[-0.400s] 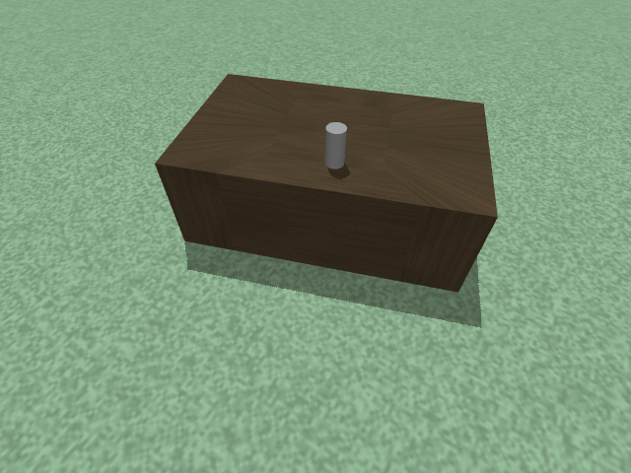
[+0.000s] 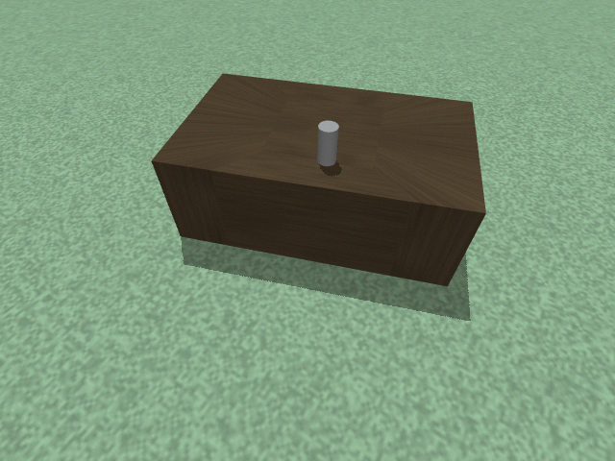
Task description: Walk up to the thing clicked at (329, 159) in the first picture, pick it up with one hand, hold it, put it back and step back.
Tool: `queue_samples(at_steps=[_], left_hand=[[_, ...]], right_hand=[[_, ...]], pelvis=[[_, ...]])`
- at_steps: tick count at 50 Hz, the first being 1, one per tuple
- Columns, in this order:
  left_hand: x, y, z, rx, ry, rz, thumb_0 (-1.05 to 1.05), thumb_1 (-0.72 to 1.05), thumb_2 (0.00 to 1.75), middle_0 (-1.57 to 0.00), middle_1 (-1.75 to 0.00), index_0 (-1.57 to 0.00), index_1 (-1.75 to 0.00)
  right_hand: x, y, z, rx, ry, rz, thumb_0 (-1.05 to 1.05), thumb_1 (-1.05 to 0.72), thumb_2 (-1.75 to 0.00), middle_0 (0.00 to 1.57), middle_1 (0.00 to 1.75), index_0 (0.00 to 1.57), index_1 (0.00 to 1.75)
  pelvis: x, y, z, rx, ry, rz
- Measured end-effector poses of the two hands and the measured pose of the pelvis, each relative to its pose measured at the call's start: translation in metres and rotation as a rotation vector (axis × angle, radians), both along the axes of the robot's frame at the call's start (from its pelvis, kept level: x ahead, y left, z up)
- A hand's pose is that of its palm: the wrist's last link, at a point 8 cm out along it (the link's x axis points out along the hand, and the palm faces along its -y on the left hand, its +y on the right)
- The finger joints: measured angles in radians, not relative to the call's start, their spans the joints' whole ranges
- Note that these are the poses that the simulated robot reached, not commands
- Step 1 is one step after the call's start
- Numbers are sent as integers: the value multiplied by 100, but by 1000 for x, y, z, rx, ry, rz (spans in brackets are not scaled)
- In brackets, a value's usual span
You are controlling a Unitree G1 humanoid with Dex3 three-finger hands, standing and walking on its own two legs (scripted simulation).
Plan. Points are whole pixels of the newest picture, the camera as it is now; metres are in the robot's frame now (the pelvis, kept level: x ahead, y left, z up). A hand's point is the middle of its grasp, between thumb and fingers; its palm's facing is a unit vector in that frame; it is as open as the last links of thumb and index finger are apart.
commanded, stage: stand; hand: left
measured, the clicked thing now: (327, 144) +1.14 -0.07 -0.29
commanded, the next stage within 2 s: walk up in 0.72 s
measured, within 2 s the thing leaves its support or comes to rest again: neither
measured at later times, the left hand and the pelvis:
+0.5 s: hand out of the picture +0.08 +0.25 -0.16, palm faces -0.02 -0.94 -0.34, open 7.4 cm; pelvis +0.00 +0.00 +0.00, yaw +0 degrees
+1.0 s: hand out of the picture +0.13 +0.24 -0.15, palm faces -0.13 -0.91 -0.39, open 7.4 cm; pelvis +0.05 -0.05 -0.02, yaw -7 degrees
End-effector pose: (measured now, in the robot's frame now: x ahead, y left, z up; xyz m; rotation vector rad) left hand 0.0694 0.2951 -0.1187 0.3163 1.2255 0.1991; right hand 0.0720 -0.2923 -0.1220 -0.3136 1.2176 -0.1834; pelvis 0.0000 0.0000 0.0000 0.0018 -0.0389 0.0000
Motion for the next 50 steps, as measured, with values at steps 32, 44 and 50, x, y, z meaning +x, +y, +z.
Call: queue_samples(at_steps=[32,44,50], left_hand=[[0,1,0,3,10,0,1,91,90,-20,-30,-21,-30],[22,6,3,17,18,-62,1,91,90,-20,-30,-21,-30],[64,-15,9,53,-12,-119,1,91,90,-20,-30,-20,-30]], right_hand=[[-2,-2,0,-2,14,-7,1,-90,-90,20,30,21,30],[-15,-37,7,-40,-70,-67,1,-90,-90,21,30,21,30],[-24,-95,-3,-81,-6,-120,1,-90,-90,21,30,21,30]], pelvis=[[3,0,1,0,2,-2],[19,-16,-7,25,9,-62],[50,-49,-19,27,-13,-113]])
